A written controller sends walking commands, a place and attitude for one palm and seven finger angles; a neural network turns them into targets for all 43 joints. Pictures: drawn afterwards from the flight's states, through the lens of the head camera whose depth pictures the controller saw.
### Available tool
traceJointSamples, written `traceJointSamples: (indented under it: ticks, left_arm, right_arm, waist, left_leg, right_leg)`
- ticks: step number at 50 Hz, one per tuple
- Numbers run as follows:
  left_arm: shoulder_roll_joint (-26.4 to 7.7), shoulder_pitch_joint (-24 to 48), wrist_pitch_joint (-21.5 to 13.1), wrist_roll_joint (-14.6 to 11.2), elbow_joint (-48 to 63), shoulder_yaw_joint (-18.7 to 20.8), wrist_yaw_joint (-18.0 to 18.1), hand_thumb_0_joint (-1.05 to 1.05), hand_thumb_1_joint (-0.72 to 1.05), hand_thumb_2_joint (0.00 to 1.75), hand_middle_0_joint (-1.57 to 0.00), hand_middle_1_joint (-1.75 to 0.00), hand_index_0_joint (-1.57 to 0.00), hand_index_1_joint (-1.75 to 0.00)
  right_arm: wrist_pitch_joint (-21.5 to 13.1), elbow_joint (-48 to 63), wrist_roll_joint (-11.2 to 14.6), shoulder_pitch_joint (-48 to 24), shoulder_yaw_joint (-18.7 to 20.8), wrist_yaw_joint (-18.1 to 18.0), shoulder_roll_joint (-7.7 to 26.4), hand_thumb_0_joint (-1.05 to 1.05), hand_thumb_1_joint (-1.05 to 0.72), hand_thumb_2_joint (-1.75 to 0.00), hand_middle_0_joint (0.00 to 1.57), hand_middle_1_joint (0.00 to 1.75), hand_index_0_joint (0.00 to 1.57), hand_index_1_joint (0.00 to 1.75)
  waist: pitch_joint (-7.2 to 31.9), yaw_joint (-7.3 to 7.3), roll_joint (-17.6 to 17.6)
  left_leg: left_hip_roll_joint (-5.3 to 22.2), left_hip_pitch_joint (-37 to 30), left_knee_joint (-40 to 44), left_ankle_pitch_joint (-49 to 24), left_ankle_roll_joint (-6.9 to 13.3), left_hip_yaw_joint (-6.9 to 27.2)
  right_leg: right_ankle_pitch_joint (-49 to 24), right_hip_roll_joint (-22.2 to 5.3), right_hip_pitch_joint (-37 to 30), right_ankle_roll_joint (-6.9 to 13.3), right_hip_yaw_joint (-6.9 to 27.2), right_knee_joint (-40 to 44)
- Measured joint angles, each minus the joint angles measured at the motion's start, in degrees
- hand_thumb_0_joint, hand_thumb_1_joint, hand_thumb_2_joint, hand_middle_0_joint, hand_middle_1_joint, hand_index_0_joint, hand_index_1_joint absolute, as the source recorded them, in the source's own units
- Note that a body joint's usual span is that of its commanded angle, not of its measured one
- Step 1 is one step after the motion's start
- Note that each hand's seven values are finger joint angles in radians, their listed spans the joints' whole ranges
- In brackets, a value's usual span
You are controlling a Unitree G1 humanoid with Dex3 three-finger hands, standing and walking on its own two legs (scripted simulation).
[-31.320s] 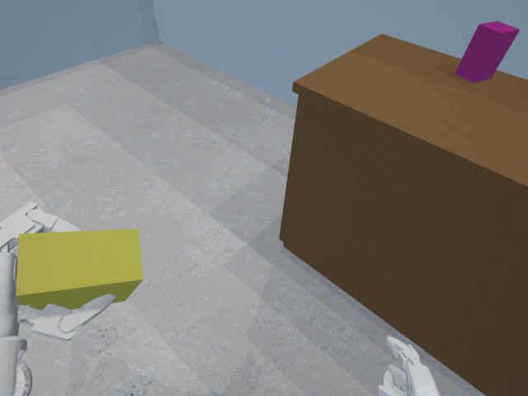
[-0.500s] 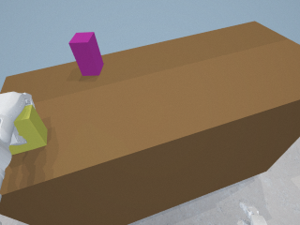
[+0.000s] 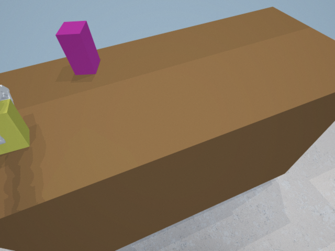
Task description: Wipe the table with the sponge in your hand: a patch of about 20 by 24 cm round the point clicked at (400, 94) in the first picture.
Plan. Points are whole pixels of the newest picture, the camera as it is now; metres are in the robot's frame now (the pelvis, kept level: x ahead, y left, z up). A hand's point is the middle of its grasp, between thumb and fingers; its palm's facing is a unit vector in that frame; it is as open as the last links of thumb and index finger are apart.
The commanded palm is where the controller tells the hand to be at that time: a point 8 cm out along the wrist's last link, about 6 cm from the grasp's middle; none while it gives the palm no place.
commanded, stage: wipe forward along the first lane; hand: left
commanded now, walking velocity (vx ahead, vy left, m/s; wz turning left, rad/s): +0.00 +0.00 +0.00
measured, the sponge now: out of the picture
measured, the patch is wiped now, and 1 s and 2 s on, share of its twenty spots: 0.30 0.35 0.35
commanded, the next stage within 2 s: slide across to the middle lane in 0.40 s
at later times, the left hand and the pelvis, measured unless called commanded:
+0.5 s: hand out of the picture +0.40 +0.45 +0.14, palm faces -0.16 +0.01 -0.99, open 9.8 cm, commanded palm +0.39 +0.43 +0.16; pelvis +0.02 +0.03 +0.00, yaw -1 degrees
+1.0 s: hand (17, 92) +0.43 +0.40 +0.15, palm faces -0.06 +0.01 -1.00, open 9.8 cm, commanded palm +0.41 +0.38 +0.19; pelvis +0.05 +0.04 +0.01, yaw +1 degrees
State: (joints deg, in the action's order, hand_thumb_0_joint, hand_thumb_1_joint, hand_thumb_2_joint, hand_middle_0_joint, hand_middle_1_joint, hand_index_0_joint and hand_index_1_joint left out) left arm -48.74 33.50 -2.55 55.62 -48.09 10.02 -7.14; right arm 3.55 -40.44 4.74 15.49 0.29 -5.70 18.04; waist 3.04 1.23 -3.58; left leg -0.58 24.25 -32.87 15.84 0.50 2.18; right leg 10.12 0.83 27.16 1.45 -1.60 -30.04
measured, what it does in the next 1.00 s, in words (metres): shifts its weight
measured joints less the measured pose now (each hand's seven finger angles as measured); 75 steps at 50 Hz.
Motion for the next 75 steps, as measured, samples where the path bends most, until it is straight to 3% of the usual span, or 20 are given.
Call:
traceJointSamples:
  ticks: [10, 28, 34, 39, 48, 56, 63, 69, 75]
  left_arm:
    - [-2.5, 3.9, -2.6, 1.2, -4.9, 0.7, -0.3, 0.02, -0.53, 1.10, -0.78, -1.37, -0.79, -1.38]
    - [-1.8, 5.6, -3.5, 0.9, -4.5, -0.7, 0.6, 0.02, -0.54, 1.10, -0.79, -1.36, -0.79, -1.38]
    - [0.2, 4.5, -1.5, 1.2, -0.3, -3.9, 1.3, 0.02, -0.54, 1.10, -0.79, -1.37, -0.79, -1.39]
    - [2.5, 3.5, 0.3, -1.1, 2.9, -5.0, 2.0, 0.01, -0.53, 1.10, -0.78, -1.38, -0.78, -1.40]
    - [7.7, 3.6, 6.6, -0.8, 10.2, -9.3, 1.6, 0.01, -0.52, 1.10, -0.76, -1.39, -0.76, -1.41]
    - [11.0, 0.3, 11.8, -0.7, 15.8, -8.7, 1.2, 0.01, -0.52, 1.10, -0.76, -1.39, -0.76, -1.41]
    - [12.5, -1.4, 15.8, -0.8, 19.9, -9.4, 1.0, 0.00, -0.51, 1.09, -0.75, -1.40, -0.75, -1.42]
    - [13.0, 0.7, 17.4, 0.1, 18.4, -12.0, 0.0, 0.00, -0.50, 1.09, -0.74, -1.40, -0.74, -1.42]
    - [12.3, 0.4, 16.3, 0.1, 16.8, -11.3, -0.8, 0.00, -0.50, 1.09, -0.74, -1.40, -0.74, -1.42]
  right_arm:
    - [1.1, 0.2, 0.1, 1.3, 0.0, 0.0, -0.1, 0.01, -0.90, -0.90, 0.20, 0.30, 0.20, 0.30]
    - [3.1, 0.0, 0.2, 1.8, 0.4, 1.2, -0.7, 0.00, -0.90, -0.90, 0.20, 0.30, 0.20, 0.30]
    - [2.8, 0.1, 0.1, 1.3, 0.7, 1.6, -1.1, 0.00, -0.90, -0.90, 0.20, 0.30, 0.20, 0.30]
    - [2.2, -0.3, 0.4, -0.1, 0.3, 1.4, -1.5, 0.00, -0.90, -0.90, 0.20, 0.30, 0.20, 0.30]
    - [0.3, 0.7, 0.2, -3.2, -0.6, 1.8, -1.9, 0.00, -0.90, -0.90, 0.20, 0.30, 0.20, 0.30]
    - [-0.3, 2.4, -0.4, -6.0, -1.7, 3.0, -2.0, 0.00, -0.90, -0.90, 0.20, 0.30, 0.20, 0.30]
    - [-0.5, 2.8, -0.7, -6.2, -1.6, 3.5, -1.6, 0.01, -0.90, -0.90, 0.20, 0.30, 0.20, 0.30]
    - [-0.7, 1.8, -0.5, -6.0, -1.7, 2.9, -1.5, 0.01, -0.90, -0.90, 0.20, 0.30, 0.20, 0.30]
    - [-0.8, 1.9, -0.5, -5.2, -1.8, 2.3, -1.5, 0.01, -0.90, -0.90, 0.20, 0.30, 0.20, 0.30]
  waist:
    - [0.5, -0.78, 0.5]
    - [1.8, 0.41, 0.8]
    - [1.6, 1.27, 0.5]
    - [1.4, 1.78, 0.4]
    - [0.5, 2.15, 0.3]
    - [0.4, 1.69, -0.1]
    - [0.3, 2.30, -0.2]
    - [0.3, 2.34, 0.0]
    - [0.3, 1.46, -0.2]
  left_leg:
    - [-0.1, 1.7, -0.4, 0.5, 0.4, -0.6]
    - [-1.1, 1.4, 1.2, 1.2, 2.0, -1.1]
    - [-1.6, -0.5, 2.4, 1.1, 2.3, -0.6]
    - [-2.0, -2.6, 3.8, 1.0, 2.5, -0.2]
    - [-2.6, -6.3, 6.4, 0.4, 2.6, 0.8]
    - [-2.4, -8.4, 8.2, 0.3, 2.5, 0.2]
    - [-2.2, -8.6, 8.1, 0.3, 2.2, 0.7]
    - [-2.1, -8.7, 7.5, 0.5, 1.8, 1.3]
    - [-1.6, -9.2, 7.6, 0.5, 1.5, 1.0]
  right_leg:
    - [-0.2, 0.0, 1.3, -0.7, 0.7, 0.7]
    - [0.1, -1.0, 0.6, -1.9, 1.2, 3.2]
    - [0.3, -1.4, -1.5, -1.7, 0.8, 4.3]
    - [0.5, -1.9, -3.7, -2.0, 0.4, 5.5]
    - [0.8, -2.5, -7.4, -1.4, -0.5, 7.3]
    - [0.7, -2.3, -8.9, -2.1, 0.2, 8.4]
    - [1.1, -2.2, -9.2, -2.2, -0.3, 8.2]
    - [1.6, -2.1, -9.4, -1.9, -1.0, 7.3]
    - [1.5, -1.7, -9.6, -1.7, -0.7, 7.1]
